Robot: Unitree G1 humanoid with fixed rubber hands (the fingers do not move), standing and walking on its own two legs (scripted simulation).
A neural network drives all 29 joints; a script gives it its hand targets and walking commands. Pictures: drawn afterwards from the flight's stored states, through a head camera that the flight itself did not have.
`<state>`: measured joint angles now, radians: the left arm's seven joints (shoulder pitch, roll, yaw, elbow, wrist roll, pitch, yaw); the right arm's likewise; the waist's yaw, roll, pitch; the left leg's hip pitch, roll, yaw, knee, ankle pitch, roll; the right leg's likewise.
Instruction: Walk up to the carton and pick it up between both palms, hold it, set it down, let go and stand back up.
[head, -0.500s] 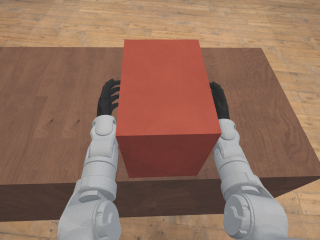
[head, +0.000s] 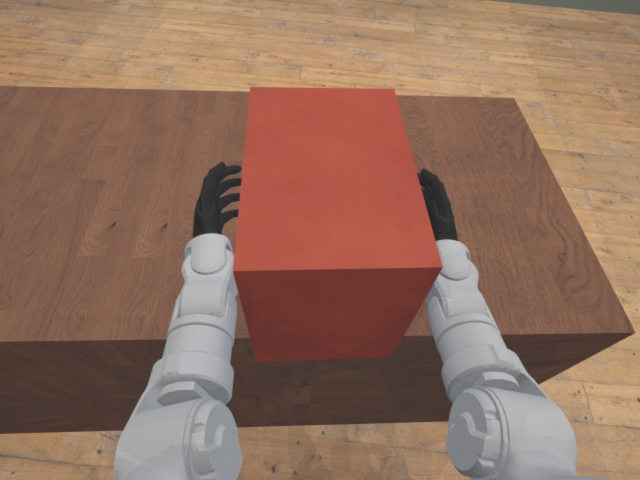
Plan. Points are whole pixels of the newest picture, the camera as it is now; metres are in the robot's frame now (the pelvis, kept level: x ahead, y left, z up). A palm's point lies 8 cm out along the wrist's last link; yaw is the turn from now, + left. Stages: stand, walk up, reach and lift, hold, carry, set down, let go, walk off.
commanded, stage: set down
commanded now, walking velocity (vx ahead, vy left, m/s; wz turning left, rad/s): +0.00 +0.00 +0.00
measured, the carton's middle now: (324, 227) +0.45 +0.02 +0.04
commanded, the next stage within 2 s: none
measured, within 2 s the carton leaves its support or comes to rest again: neither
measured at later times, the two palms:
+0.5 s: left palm (212, 229) +0.42 +0.16 +0.07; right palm (444, 223) +0.43 -0.13 +0.08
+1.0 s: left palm (193, 296) +0.33 +0.16 +0.07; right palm (489, 296) +0.34 -0.17 +0.07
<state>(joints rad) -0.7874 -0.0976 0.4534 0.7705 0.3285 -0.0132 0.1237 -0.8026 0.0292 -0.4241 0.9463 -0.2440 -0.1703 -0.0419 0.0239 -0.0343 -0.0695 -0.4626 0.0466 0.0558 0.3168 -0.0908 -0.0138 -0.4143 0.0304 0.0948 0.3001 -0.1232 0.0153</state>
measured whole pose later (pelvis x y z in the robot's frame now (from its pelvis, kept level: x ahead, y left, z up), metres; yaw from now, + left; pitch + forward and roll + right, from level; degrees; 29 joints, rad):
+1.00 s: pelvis -0.04 +0.01 +0.00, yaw +0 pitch +4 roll -2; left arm -0.56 -0.05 0.17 0.65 0.05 0.16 0.21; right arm -0.60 -0.20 -0.06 0.90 0.24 -0.04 -0.06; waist 0.03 0.00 -0.06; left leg -0.39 0.05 0.06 0.41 -0.10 0.00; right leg -0.32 0.03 0.09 0.35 -0.11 0.03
